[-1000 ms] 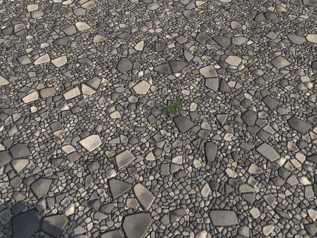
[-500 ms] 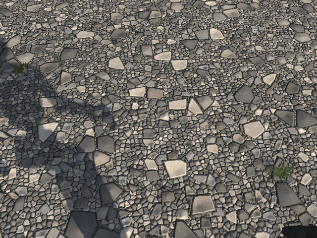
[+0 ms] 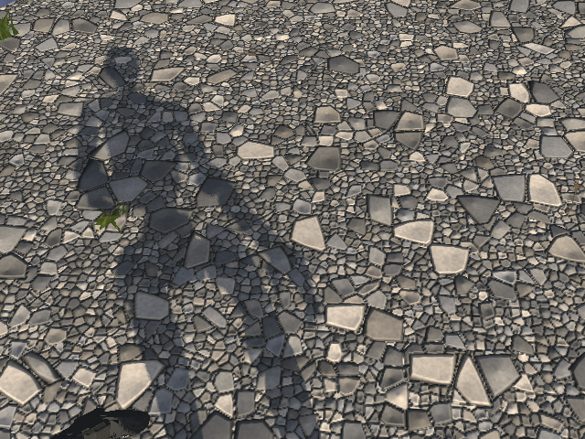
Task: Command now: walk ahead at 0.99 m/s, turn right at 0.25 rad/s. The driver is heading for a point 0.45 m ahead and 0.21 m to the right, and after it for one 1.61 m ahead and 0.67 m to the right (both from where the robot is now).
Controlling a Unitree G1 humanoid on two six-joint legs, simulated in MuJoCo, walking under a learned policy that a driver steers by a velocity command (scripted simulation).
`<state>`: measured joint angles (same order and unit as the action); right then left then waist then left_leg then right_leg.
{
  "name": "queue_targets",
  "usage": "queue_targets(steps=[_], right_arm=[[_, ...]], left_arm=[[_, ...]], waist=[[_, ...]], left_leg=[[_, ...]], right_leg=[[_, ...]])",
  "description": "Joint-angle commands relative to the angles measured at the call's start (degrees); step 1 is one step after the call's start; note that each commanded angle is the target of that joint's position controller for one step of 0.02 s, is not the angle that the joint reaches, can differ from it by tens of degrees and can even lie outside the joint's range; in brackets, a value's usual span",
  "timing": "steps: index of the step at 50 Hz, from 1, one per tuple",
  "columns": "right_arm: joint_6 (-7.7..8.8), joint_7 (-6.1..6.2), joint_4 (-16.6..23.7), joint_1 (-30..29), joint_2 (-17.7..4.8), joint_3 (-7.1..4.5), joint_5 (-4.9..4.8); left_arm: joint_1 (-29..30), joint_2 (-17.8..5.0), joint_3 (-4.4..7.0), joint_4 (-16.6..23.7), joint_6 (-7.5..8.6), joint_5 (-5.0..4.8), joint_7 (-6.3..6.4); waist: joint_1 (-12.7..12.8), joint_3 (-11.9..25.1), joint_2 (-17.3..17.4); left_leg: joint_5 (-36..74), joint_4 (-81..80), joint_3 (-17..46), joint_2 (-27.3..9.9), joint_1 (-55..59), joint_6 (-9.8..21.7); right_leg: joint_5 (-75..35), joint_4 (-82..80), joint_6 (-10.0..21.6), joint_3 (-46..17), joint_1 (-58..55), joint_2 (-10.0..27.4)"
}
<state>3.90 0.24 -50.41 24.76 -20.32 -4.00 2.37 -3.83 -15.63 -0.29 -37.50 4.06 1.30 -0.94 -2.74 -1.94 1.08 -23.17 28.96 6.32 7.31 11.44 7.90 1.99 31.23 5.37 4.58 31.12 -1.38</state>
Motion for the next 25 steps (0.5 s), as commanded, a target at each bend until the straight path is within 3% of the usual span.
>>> queue_targets(steps=[1,2,3,4,5,6,8,10,12,14,17,18,19,20,21,22,23,24,25], right_arm=[[1.75,-0.99,8.5,2.6,1.7,0.95,-1.47],[2.19,-0.3,7.9,-1.9,-2.4,1.62,0.04],[2.66,-0.54,9.0,-8.3,-3.9,1.66,0.31],[2.9,-0.71,10.2,-12.2,-4.0,2.04,0.79],[2.44,-0.86,11.9,-15.7,-3.1,2.36,1.65],[1.54,-1.25,12.7,-14.7,-1.7,3.09,2.38],[0.27,-1.52,14.1,-16.0,-0.8,4.02,2.63],[0.37,-2.12,17.4,-23.5,-0.7,4.96,1.7],[0.58,-2.78,19.3,-29.1,0.8,5.93,0.34],[0.64,-2.67,19.6,-30.3,0.8,5.8,-0.54],[1.05,-1.56,19.3,-29.1,-1.4,4.73,-0.15],[1.43,-0.77,18.1,-25.4,-2.9,3.93,0.21],[2.11,0.03,16.5,-18.4,-3.9,3.27,0.39],[2.94,1.03,14.8,-8.9,-6.7,2.11,1.09],[2.93,1.79,13.2,1.0,-10.8,0.87,2.36],[1.77,0.89,13.2,0.2,-13.9,-0.56,1.59],[1.31,0.92,15.9,-6.7,-5.5,0.69,-2.37],[0.85,1.27,15.8,-9.8,-1.7,1.33,-2.29],[0.85,1.11,15.0,-12.6,-1.1,1.3,-1.76]], left_arm=[[-29.1,-19.1,6.77,-6.8,-1.19,0.39,0.9],[-20.5,-13.3,6.47,-4.6,-1.21,0.06,-0.25],[-18.2,-10.6,5.95,-4.4,-0.89,-0.61,-0.53],[-19.0,-8.4,5.54,-6.2,-0.76,-0.57,-0.66],[-20.0,-6.9,4.85,-7.9,-0.47,-0.49,-0.27],[-20.1,-7.1,4.57,-9.2,-0.11,-0.45,0.13],[-21.1,-8.5,4.95,-9.9,0.69,-0.82,0.22],[-20.4,-9.9,5.65,-9.0,1.02,-0.76,0.33],[-19.7,-10.7,6.37,-8.6,1.23,-1.12,0.0],[-21.3,-11.6,6.93,-9.1,1.59,-2.05,-0.6],[-24.0,-12.4,7.47,-10.2,0.94,-2.02,-0.06],[-25.0,-13.1,7.69,-10.7,0.55,-1.76,0.25],[-24.0,-14.2,8.0,-10.8,0.44,-2.02,0.39],[-21.8,-12.8,7.83,-9.7,0.77,-2.52,0.34],[-22.5,-4.1,5.79,-7.5,0.93,-2.64,1.15],[-28.5,-5.2,5.29,-4.5,-0.26,-4.56,2.39],[-26.4,-5.5,4.55,-4.2,-0.96,-3.99,2.66],[-19.4,-8.4,5.42,-2.5,-1.7,-4.67,2.81],[-16.8,-9.1,6.01,-2.0,-2.54,-4.15,2.81]], waist=[[6.1,18.7,-28.7],[7.1,13.0,-12.8],[6.9,8.8,-3.9],[6.1,4.8,1.9],[4.8,1.5,3.1],[2.2,-0.1,0.1],[1.1,-2.3,-1.9],[2.2,-5.2,-1.4],[4.1,-5.9,-2.6],[5.8,-3.7,-2.9],[6.5,-0.9,-2.8],[5.3,2.3,-2.4],[1.4,6.3,-2.7],[-3.2,11.3,-3.7],[-4.0,20.0,7.0],[-1.0,33.3,19.9],[-0.7,27.4,15.3],[-2.0,18.0,11.2],[-0.3,12.5,4.8]], left_leg=[[-1.7,61.0,-3.0,3.9,-47.5,-5.1],[3.0,60.8,0.5,-1.9,-55.0,-3.4],[7.5,56.7,1.9,-5.6,-54.1,-3.6],[8.3,50.9,1.1,-7.5,-51.5,-3.7],[7.6,46.5,0.8,-8.9,-49.5,-4.6],[6.6,43.0,0.4,-9.7,-48.2,-5.6],[4.0,36.0,-0.9,-11.2,-48.3,-7.6],[10.0,24.2,-3.8,-11.8,-46.1,-9.7],[20.7,11.5,-5.9,-10.8,-38.2,-10.5],[29.9,6.8,-6.8,-9.3,-31.6,-10.1],[26.2,0.5,-6.5,-7.0,-30.0,-8.9],[22.3,-0.9,-7.2,-4.7,-25.6,-8.2],[24.9,-3.4,-7.0,-5.2,-17.2,-7.6],[26.1,-2.3,-2.1,-11.6,-4.3,-6.2],[42.9,3.1,11.0,-30.3,9.9,-4.6],[51.1,2.2,32.0,-42.4,19.3,3.9],[42.6,-1.5,26.9,-34.2,16.8,3.5],[45.2,-2.1,15.1,-31.7,8.4,2.1],[48.9,-3.3,9.0,-28.2,0.7,1.4]], right_leg=[[29.2,-12.6,15.4,-54.3,-53.2,18.7],[34.3,-17.0,16.4,-58.0,-49.6,18.4],[31.0,-16.5,15.3,-49.3,-42.2,17.0],[25.4,-17.3,13.5,-43.4,-34.2,14.5],[20.8,-17.9,11.6,-37.7,-27.6,11.1],[19.2,-18.5,11.5,-35.0,-23.3,9.3],[16.8,-20.5,12.7,-32.1,-17.9,7.4],[14.0,-24.9,12.9,-29.4,-11.1,6.0],[9.5,-26.8,10.0,-26.0,-6.6,3.3],[-0.1,-26.6,8.0,-26.0,-8.4,4.0],[-17.5,-16.8,4.8,-25.7,-20.5,4.1],[-29.9,-8.4,2.9,-24.7,-23.7,2.9],[-34.2,2.8,0.7,-23.5,-23.0,0.6],[-25.2,16.3,-1.1,-23.3,-15.3,-1.9],[21.3,34.3,-1.5,-16.2,-5.1,-5.5],[35.2,51.3,-3.1,-10.9,5.0,-7.4],[30.4,51.4,-5.5,-15.1,11.6,0.5],[26.0,50.1,-6.7,-11.5,13.3,2.2],[23.8,49.6,-8.0,-9.9,11.9,4.1]])
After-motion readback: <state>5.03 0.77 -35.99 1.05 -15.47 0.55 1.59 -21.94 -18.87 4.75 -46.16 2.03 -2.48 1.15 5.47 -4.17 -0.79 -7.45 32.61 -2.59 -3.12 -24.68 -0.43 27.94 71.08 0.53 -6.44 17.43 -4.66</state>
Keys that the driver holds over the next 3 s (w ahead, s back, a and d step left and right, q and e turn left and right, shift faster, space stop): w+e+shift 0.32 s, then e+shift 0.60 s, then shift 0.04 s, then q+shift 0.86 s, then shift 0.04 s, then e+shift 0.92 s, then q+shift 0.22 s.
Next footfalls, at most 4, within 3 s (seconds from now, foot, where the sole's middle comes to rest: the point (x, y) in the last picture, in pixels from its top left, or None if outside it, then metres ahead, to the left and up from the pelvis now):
0.40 left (268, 373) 0.62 0.07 -0.74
0.80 right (393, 325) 0.72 -0.24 -0.74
1.16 left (323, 267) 0.91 -0.08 -0.74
1.50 right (386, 326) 0.72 -0.22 -0.74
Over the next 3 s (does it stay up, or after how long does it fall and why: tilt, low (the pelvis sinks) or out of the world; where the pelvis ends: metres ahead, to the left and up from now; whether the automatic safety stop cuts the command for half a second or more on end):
stays up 0.84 -0.14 0.03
